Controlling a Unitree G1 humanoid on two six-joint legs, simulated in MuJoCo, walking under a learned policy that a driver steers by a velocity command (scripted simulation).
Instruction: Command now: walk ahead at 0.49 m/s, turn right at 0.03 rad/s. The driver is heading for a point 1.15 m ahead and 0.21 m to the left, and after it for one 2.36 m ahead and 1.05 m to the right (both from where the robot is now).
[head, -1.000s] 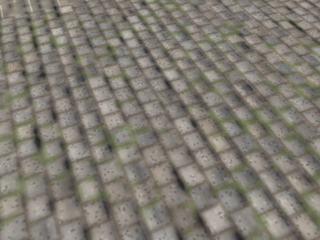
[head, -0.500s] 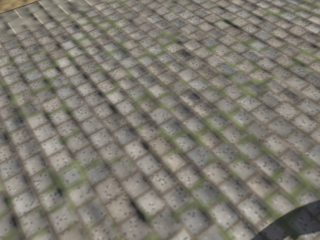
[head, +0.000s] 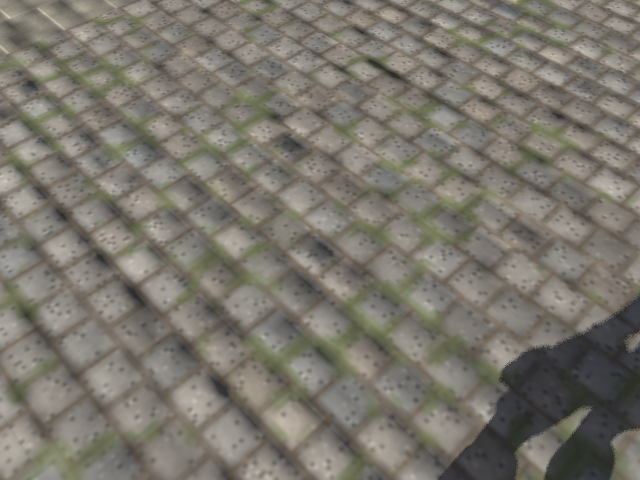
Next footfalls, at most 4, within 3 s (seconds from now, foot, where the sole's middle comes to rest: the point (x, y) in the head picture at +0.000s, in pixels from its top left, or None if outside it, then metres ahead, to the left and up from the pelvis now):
0.36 right None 0.37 -0.14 -0.77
0.88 left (234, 441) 0.55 0.21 -0.77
1.46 right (291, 295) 0.92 0.10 -0.77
1.94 left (214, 213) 1.19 0.32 -0.77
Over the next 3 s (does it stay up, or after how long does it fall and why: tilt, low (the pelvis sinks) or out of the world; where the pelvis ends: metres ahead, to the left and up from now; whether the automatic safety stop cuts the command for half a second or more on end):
stays up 1.56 0.03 -0.01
